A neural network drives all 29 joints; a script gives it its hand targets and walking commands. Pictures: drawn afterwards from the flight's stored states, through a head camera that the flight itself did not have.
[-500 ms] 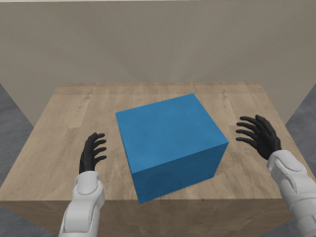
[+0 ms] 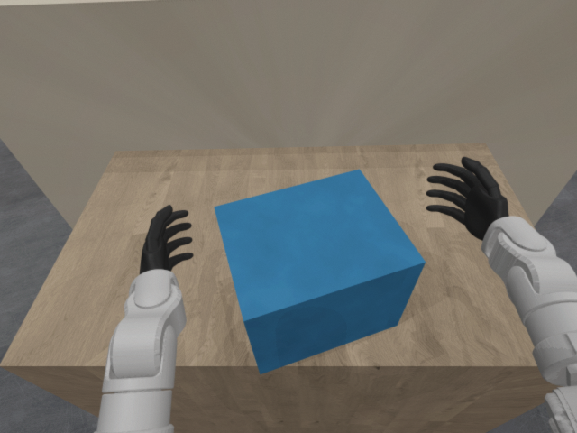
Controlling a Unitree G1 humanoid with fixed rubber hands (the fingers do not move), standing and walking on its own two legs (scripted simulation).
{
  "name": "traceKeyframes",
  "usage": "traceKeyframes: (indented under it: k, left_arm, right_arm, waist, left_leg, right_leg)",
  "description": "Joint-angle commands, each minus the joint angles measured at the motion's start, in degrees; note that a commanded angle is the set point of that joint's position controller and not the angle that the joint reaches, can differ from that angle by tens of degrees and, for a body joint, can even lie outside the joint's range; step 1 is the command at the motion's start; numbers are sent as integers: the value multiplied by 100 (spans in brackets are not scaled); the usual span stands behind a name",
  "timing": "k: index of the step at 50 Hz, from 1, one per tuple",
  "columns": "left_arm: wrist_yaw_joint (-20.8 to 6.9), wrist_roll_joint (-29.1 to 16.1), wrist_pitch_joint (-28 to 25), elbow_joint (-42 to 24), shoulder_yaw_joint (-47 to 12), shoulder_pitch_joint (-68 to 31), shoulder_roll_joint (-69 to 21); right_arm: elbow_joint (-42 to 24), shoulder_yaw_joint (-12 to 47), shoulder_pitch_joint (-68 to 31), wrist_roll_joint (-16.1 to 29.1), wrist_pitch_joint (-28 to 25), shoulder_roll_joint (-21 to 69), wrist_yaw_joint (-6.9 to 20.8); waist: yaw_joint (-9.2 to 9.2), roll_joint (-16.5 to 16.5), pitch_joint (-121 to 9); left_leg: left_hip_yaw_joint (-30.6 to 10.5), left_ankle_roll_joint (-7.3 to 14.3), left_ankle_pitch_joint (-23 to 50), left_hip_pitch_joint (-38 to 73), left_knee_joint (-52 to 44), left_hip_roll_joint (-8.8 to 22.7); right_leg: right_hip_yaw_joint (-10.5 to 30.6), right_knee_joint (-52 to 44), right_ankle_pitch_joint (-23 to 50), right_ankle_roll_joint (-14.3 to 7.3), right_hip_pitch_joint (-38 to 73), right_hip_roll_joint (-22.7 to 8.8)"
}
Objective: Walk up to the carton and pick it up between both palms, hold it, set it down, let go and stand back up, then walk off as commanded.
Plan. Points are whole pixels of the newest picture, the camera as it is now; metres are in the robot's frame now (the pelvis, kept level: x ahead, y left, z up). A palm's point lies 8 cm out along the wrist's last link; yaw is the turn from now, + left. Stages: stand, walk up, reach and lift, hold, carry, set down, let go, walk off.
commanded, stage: reach and lift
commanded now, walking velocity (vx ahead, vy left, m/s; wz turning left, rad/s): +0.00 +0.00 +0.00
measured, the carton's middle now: (310, 269) +0.39 +0.03 -0.03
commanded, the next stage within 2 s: none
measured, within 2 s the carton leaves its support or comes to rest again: neither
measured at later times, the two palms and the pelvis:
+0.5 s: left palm (163, 234) +0.35 +0.22 +0.11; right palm (460, 167) +0.46 -0.18 +0.14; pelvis +0.00 +0.00 +0.00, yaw +0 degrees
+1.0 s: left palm (168, 293) +0.32 +0.24 +0.00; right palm (447, 221) +0.45 -0.19 +0.03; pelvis -0.01 +0.00 -0.01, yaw +0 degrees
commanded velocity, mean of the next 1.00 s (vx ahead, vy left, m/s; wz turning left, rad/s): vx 0.00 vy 0.00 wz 0.00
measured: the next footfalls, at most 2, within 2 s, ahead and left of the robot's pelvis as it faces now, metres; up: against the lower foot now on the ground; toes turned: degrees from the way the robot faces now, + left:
none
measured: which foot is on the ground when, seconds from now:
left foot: down 0.00-1.00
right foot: down 0.00-1.00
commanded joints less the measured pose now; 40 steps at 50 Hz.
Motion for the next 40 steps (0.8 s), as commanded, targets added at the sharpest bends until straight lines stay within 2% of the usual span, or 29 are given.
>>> traceKeyframes:
  k: [1, 2, 3, 5, 7, 8, 9, 10, 12, 13, 15, 16, 17, 18, 19, 22, 23, 25, 28, 29, 31, 33, 34, 35, 36, 37, 38, 39, 40]
  left_arm:
    - [81, -323, -139, -1003, 632, -2253, 696]
    - [92, -409, -63, -754, 625, -2520, 746]
    - [119, -447, -106, -703, 570, -2681, 759]
    - [86, -465, -106, -556, 625, -2809, 793]
    - [54, -295, -68, -556, 799, -2635, 770]
    - [36, -435, -37, -442, 730, -2755, 728]
    - [3, -253, -49, -370, 817, -2750, 777]
    - [10, -248, -71, -322, 836, -2825, 766]
    - [18, -303, -100, -580, 882, -3166, 977]
    - [17, -298, -108, -218, 785, -3208, 853]
    - [4, -354, -162, 35, 847, -3393, 978]
    - [-7, -294, -129, 190, 813, -3294, 883]
    - [22, -187, -125, 136, 914, -3295, 947]
    - [14, -208, -141, 119, 815, -3445, 827]
    - [34, -224, -175, 120, 774, -3560, 935]
    - [15, -311, -294, 420, 690, -3552, 782]
    - [-79, -313, -416, 725, 808, -3036, 735]
    - [-162, 16, -569, 785, 1086, -2849, 698]
    - [-236, -38, -978, 527, 922, -2732, 489]
    - [-291, -35, -1126, 926, 824, -2542, 397]
    - [-327, 3, -1552, 945, 852, -2672, 456]
    - [-383, 85, -1968, 1450, 730, -2447, 204]
    - [-332, -80, -2249, 864, 626, -2803, 253]
    - [-369, -47, -2504, 1273, 700, -2539, 239]
    - [-349, -291, -2746, 1180, 435, -2770, 239]
    - [-346, -216, -3059, 1794, 426, -2878, 176]
    - [-359, -304, -3213, 1877, 376, -2785, 286]
    - [-307, -363, -3415, 2038, 306, -2963, 307]
    - [-237, -495, -3593, 2083, 144, -2942, 239]
  right_arm:
    - [-498, -169, -2870, -156, 22, -1824, 39]
    - [-377, -124, -3105, -106, 140, -1800, 48]
    - [-211, -100, -3147, -161, 126, -1724, 72]
    - [-317, -58, -3291, -133, 151, -1655, 19]
    - [-64, -13, -3238, -136, 150, -1693, 24]
    - [-166, 38, -3491, -62, 196, -1635, 20]
    - [11, -57, -3404, -229, 151, -1752, -33]
    - [114, -27, -3533, -222, 136, -1646, -35]
    - [-154, 48, -3696, -134, 138, -1662, -29]
    - [249, 20, -3826, -165, 132, -1684, -12]
    - [130, 108, -4208, -175, 166, -1699, -25]
    - [205, 119, -4138, -144, 168, -1729, -32]
    - [507, 147, -3990, -194, 151, -1676, -26]
    - [579, 167, -4177, -153, 153, -1634, -22]
    - [342, 258, -4303, -122, 117, -1583, -52]
    - [749, 132, -4243, -189, 61, -1665, -29]
    - [846, 294, -3929, -250, 34, -1401, -15]
    - [1219, 311, -3567, -375, -106, -1380, -49]
    - [991, 243, -3427, -387, -465, -1203, -77]
    - [1370, 277, -3310, -403, -547, -1200, -26]
    - [1174, 309, -3568, -440, -859, -1001, 47]
    - [1711, 340, -3224, -502, -1120, -960, 128]
    - [1123, 262, -3635, -474, -1344, -938, 127]
    - [1322, 356, -3470, -525, -1483, -826, 171]
    - [939, 372, -3673, -498, -1699, -809, 205]
    - [1400, 358, -3709, -595, -1810, -661, 203]
    - [1163, 430, -3728, -549, -1912, -612, 188]
    - [1496, 305, -3684, -515, -2032, -721, 220]
    - [1459, 348, -3712, -463, -2137, -666, 225]
  waist:
    - [555, 32, -2162]
    - [593, -107, -2018]
    - [606, 36, -2152]
    - [560, -117, -2233]
    - [508, -21, -2424]
    - [565, -192, -2501]
    - [461, -210, -2466]
    - [583, -10, -2453]
    - [613, -71, -2679]
    - [612, 16, -2516]
    - [743, -142, -2491]
    - [648, -113, -2372]
    - [749, -56, -2505]
    - [670, 42, -2514]
    - [765, -6, -2873]
    - [667, -28, -2835]
    - [793, -185, -2821]
    - [720, -78, -2661]
    - [615, -50, -3035]
    - [618, 155, -2746]
    - [786, -80, -3011]
    - [742, 31, -2387]
    - [803, 40, -3071]
    - [894, -72, -2924]
    - [942, -157, -3434]
    - [875, -106, -3164]
    - [983, -325, -3309]
    - [898, -58, -3388]
    - [956, -87, -3580]
  left_leg:
    - [491, -16, 1810, 454, -93, -326]
    - [546, 26, 1572, 231, -127, -356]
    - [500, 16, 1426, 142, -123, -344]
    - [542, 4, 1822, 158, -100, -370]
    - [534, -45, 2162, 300, -2, -378]
    - [567, 17, 1927, 61, -21, -374]
    - [521, 13, 1829, 76, -86, -384]
    - [549, -30, 2135, 161, -24, -394]
    - [577, -38, 2113, 205, -12, -425]
    - [578, -19, 2016, 100, -29, -392]
    - [593, -7, 1890, -67, -58, -400]
    - [542, -44, 1975, 5, -71, -372]
    - [594, -44, 2035, 57, -62, -370]
    - [536, -59, 2092, 143, -17, -364]
    - [551, -66, 2187, 133, 44, -376]
    - [536, -108, 2289, 177, 114, -366]
    - [616, -36, 2298, -17, 111, -388]
    - [690, -75, 2371, -88, 86, -456]
    - [663, -140, 2843, 131, 223, -460]
    - [694, -191, 2934, 141, 235, -459]
    - [705, -89, 2740, -106, 279, -465]
    - [710, -147, 2589, -168, 261, -433]
    - [690, -150, 2965, -34, 399, -418]
    - [739, -127, 2717, -205, 340, -426]
    - [731, -97, 2659, -370, 396, -438]
    - [725, -79, 2434, -557, 375, -424]
    - [727, -34, 2367, -691, 392, -399]
    - [713, -83, 2292, -689, 419, -375]
    - [711, -65, 2191, -712, 459, -360]
  right_leg:
    - [356, -20, 1076, -53, 760, 241]
    - [401, -3, 854, 0, 752, 215]
    - [452, -4, 800, -23, 772, 138]
    - [401, 61, 1313, 47, 880, 191]
    - [385, 114, 1683, 36, 1044, 221]
    - [416, 140, 1580, 80, 1138, 182]
    - [375, 149, 1491, 101, 1153, 201]
    - [362, 159, 1755, 83, 1145, 187]
    - [391, 198, 1918, 160, 1187, 198]
    - [377, 205, 1774, 141, 1098, 188]
    - [384, 234, 1664, 157, 1095, 172]
    - [309, 193, 1609, 111, 1030, 203]
    - [319, 198, 1640, 135, 1111, 178]
    - [342, 158, 1679, 102, 998, 184]
    - [323, 269, 1873, 97, 1147, 198]
    - [259, 282, 1800, 90, 1040, 260]
    - [335, 303, 2089, 159, 1265, 169]
    - [412, 326, 2446, 212, 1437, 129]
    - [344, 446, 2887, 225, 1415, 210]
    - [301, 414, 2841, 227, 1267, 210]
    - [324, 443, 2722, 253, 1296, 181]
    - [288, 390, 2280, 224, 1062, 182]
    - [308, 485, 2498, 207, 1060, 197]
    - [329, 439, 2353, 240, 1158, 174]
    - [309, 465, 2423, 260, 1095, 151]
    - [327, 450, 2041, 198, 1032, 131]
    - [340, 495, 2129, 224, 1026, 88]
    - [277, 493, 1761, 224, 843, 90]
    - [271, 469, 1542, 216, 698, 102]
